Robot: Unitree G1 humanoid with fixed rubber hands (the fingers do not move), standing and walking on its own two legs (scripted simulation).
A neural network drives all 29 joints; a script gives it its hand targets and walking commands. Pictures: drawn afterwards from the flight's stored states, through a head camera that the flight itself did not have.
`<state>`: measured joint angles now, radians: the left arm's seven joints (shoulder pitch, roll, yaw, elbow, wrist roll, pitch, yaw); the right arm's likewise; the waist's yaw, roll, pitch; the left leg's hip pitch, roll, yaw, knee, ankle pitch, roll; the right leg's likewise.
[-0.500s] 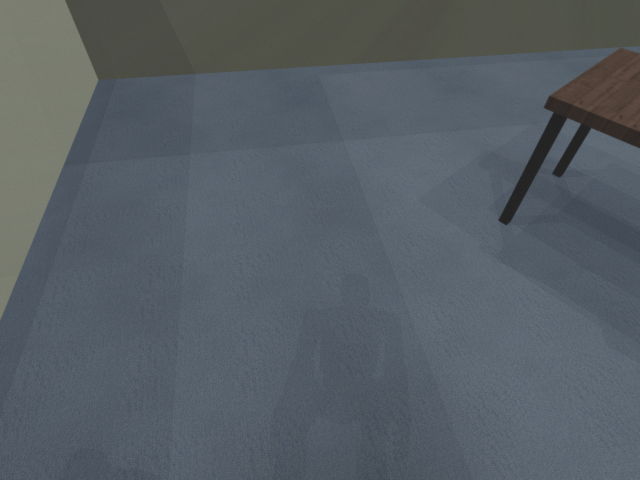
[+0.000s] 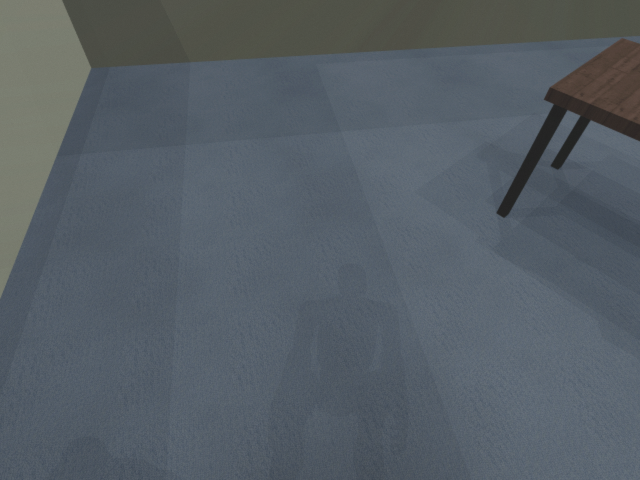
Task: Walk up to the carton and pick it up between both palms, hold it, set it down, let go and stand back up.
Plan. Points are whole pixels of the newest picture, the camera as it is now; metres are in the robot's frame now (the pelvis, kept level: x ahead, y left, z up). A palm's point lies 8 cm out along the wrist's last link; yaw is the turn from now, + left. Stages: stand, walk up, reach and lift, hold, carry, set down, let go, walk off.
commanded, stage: stand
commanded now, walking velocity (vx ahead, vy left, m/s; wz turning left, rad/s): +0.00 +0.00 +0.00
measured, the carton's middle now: out of the picture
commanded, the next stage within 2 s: walk up in 0.74 s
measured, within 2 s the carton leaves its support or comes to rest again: neither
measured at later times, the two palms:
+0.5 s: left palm out of the picture -0.02 +0.19 -0.15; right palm out of the picture -0.02 -0.19 -0.15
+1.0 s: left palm out of the picture +0.00 +0.20 -0.15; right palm out of the picture -0.01 -0.20 -0.15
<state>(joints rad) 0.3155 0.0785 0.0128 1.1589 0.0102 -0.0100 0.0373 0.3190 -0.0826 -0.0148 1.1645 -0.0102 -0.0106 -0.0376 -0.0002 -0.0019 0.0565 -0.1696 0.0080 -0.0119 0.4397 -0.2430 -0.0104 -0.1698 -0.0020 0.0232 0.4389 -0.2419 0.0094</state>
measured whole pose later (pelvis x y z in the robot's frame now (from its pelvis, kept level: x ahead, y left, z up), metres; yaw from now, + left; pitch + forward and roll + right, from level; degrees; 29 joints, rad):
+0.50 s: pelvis +0.01 +0.00 +0.00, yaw +0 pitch -2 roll +0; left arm 0.30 0.08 0.01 1.17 0.01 -0.01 0.04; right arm 0.31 -0.08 -0.02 1.16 -0.01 -0.01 -0.04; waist 0.00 0.00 0.06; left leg -0.15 0.01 -0.01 0.44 -0.26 -0.01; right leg -0.15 0.00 0.02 0.43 -0.26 0.01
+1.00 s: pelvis +0.02 +0.00 -0.01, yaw -4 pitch -2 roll +1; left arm 0.32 0.10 0.04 1.12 0.02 0.01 0.02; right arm 0.30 -0.09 -0.06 1.12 -0.05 -0.03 -0.05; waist 0.02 -0.02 0.06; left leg -0.13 0.02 0.06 0.46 -0.30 0.00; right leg -0.25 -0.01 0.03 0.65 -0.40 -0.01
